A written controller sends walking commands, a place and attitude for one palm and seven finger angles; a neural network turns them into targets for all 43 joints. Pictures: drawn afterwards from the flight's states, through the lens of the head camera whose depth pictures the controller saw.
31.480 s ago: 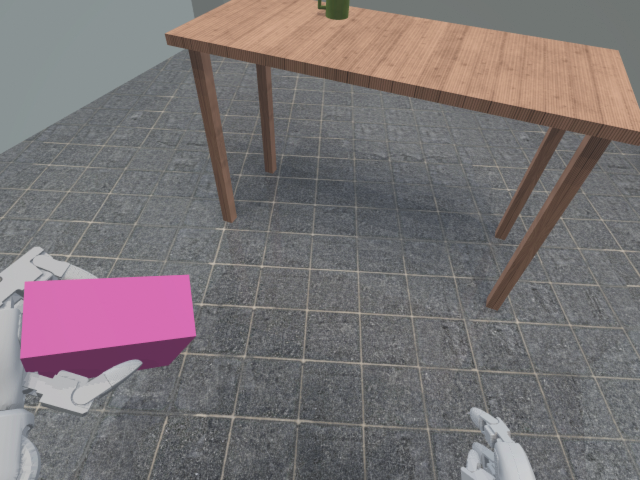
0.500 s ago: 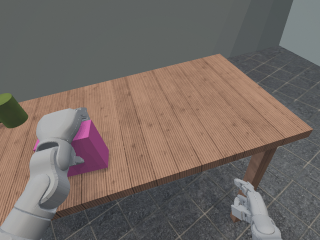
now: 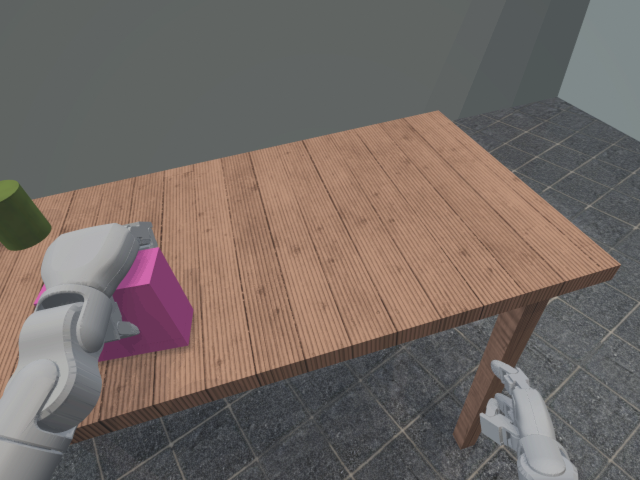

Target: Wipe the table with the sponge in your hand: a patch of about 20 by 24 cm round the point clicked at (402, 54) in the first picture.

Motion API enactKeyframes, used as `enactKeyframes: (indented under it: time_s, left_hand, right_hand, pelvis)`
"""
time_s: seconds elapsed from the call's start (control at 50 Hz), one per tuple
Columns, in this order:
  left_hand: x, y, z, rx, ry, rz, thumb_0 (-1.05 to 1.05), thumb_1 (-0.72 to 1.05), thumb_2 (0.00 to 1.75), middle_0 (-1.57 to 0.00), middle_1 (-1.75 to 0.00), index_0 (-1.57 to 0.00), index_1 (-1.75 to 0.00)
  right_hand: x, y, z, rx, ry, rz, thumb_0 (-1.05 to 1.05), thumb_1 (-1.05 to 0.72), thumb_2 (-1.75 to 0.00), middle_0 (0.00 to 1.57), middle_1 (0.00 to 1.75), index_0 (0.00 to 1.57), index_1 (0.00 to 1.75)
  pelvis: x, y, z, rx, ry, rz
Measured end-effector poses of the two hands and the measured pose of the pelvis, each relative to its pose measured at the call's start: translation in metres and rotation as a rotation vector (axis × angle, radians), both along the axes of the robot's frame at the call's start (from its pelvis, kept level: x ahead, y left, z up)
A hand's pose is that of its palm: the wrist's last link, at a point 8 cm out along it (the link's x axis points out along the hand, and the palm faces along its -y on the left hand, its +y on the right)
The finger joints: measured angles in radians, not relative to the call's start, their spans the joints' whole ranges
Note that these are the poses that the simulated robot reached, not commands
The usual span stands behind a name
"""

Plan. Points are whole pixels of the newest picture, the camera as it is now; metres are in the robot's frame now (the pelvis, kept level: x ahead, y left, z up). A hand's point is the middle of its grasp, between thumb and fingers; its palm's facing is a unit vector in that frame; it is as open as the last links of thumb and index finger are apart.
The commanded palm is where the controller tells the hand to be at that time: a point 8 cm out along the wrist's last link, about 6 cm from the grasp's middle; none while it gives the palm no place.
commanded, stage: move the sponge above the wiping area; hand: left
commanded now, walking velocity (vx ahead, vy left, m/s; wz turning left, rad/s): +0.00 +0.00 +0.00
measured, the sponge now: (131, 317) +0.25 +0.30 +0.09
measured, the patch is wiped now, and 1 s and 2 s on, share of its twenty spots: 0.00 0.00 0.00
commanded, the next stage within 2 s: lower the sponge onto the table in 1.44 s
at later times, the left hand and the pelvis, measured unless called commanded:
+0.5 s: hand (122, 260) +0.27 +0.29 +0.17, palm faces +0.19 -0.06 -0.98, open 10.2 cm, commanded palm +0.22 +0.29 +0.24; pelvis +0.00 +0.03 +0.00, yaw -1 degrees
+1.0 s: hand (105, 239) +0.28 +0.30 +0.20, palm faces +0.27 -0.06 -0.96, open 10.2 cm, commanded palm +0.22 +0.29 +0.24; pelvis +0.00 +0.02 +0.01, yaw -1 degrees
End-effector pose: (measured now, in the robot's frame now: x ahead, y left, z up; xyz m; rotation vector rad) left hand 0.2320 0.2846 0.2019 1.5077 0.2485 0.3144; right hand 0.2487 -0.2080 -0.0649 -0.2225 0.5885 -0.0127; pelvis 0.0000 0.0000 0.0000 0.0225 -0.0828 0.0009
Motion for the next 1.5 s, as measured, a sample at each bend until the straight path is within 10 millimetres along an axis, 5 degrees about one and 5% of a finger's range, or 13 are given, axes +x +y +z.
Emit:
enactKeyframes:
  time_s: [0.14,0.22,0.38,0.44,0.52,0.64,0.72,0.82,0.9,1.02,1.24,1.5]
  left_hand:
    - [0.014,0.025,0.038,0.003,-0.148,0.079,0.0,-0.54,1.06,-0.73,-1.35,-0.75,-1.34]
    - [0.018,0.035,0.037,-0.032,-0.119,0.146,0.0,-0.53,1.06,-0.73,-1.35,-0.75,-1.35]
    - [0.015,0.002,-0.008,-0.071,0.033,-0.01,0.0,-0.53,1.06,-0.73,-1.35,-0.75,-1.35]
    - [0.012,-0.008,0.0,-0.042,-0.027,-0.089,0.0,-0.54,1.06,-0.73,-1.35,-0.75,-1.34]
    - [0.01,0.003,0.029,-0.018,-0.181,-0.062,0.0,-0.54,1.06,-0.73,-1.34,-0.75,-1.34]
    - [0.001,0.033,0.05,-0.08,-0.263,0.1,0.0,-0.54,1.06,-0.73,-1.35,-0.75,-1.35]
    - [-0.006,0.031,0.021,-0.147,-0.155,0.128,0.0,-0.53,1.06,-0.73,-1.35,-0.75,-1.35]
    - [-0.007,0.005,-0.008,-0.128,-0.041,0.032,0.0,-0.53,1.06,-0.73,-1.35,-0.75,-1.35]
    - [-0.002,-0.006,0.015,-0.02,-0.116,-0.04,0.0,-0.54,1.07,-0.73,-1.35,-0.75,-1.34]
    - [0.013,0.009,0.049,-0.047,-0.228,0.057,0.0,-0.54,1.07,-0.73,-1.35,-0.75,-1.35]
    - [-0.005,-0.013,-0.002,-0.105,-0.025,0.039,0.0,-0.54,1.07,-0.73,-1.35,-0.75,-1.35]
    - [0.003,0.022,0.036,-0.024,-0.101,0.167,0.0,-0.54,1.07,-0.73,-1.35,-0.75,-1.35]
  right_hand:
    - [-0.005,0.018,-0.001,0.055,0.012,0.003,0.01,-0.9,-0.9,0.2,0.3,0.2,0.3]
    - [-0.007,0.025,-0.003,0.081,0.021,0.006,0.01,-0.9,-0.9,0.2,0.3,0.2,0.3]
    - [-0.005,0.035,-0.004,0.06,0.026,0.024,0.01,-0.9,-0.9,0.2,0.3,0.2,0.3]
    - [-0.004,0.04,-0.003,0.049,0.028,0.028,0.01,-0.9,-0.9,0.2,0.3,0.19,0.3]
    - [-0.005,0.042,-0.001,0.053,0.04,0.024,0.01,-0.9,-0.9,0.2,0.3,0.18,0.3]
    - [-0.004,0.041,0.001,0.078,0.053,0.017,0.01,-0.9,-0.9,0.2,0.3,0.18,0.3]
    - [-0.004,0.041,0.0,0.08,0.05,0.017,0.01,-0.9,-0.9,0.2,0.3,0.18,0.3]
    - [-0.004,0.041,0.0,0.042,0.039,0.028,0.01,-0.9,-0.9,0.2,0.3,0.19,0.3]
    - [-0.005,0.041,0.0,0.035,0.036,0.032,0.01,-0.9,-0.9,0.2,0.3,0.18,0.3]
    - [-0.005,0.041,0.002,0.088,0.037,0.027,0.01,-0.9,-0.9,0.2,0.3,0.18,0.3]
    - [-0.002,0.023,0.002,0.077,0.021,0.037,0.01,-0.9,-0.9,0.2,0.3,0.19,0.3]
    - [0.003,0.013,0.003,0.073,-0.008,0.024,0.01,-0.9,-0.9,0.2,0.3,0.2,0.3]
  pelvis:
    - [-0.002,0.005,0.002,-0.003,0.003,-0.008]
    - [-0.003,0.011,0.003,-0.003,0.019,-0.004]
    - [-0.001,0.024,0.003,-0.002,0.021,-0.002]
    - [0.001,0.026,0.003,-0.002,0.013,-0.01]
    - [0.004,0.027,0.004,-0.005,0.003,-0.016]
    - [0.003,0.029,0.005,-0.007,0.012,-0.018]
    - [0.0,0.03,0.005,-0.01,0.021,-0.007]
    - [-0.002,0.03,0.004,-0.006,0.01,-0.004]
    - [-0.001,0.027,0.004,-0.003,-0.005,-0.009]
    - [-0.001,0.021,0.005,-0.001,0.003,-0.011]
    - [0.0,0.01,0.003,0.004,0.016,-0.017]
    - [-0.004,-0.001,0.002,-0.001,0.008,0.0]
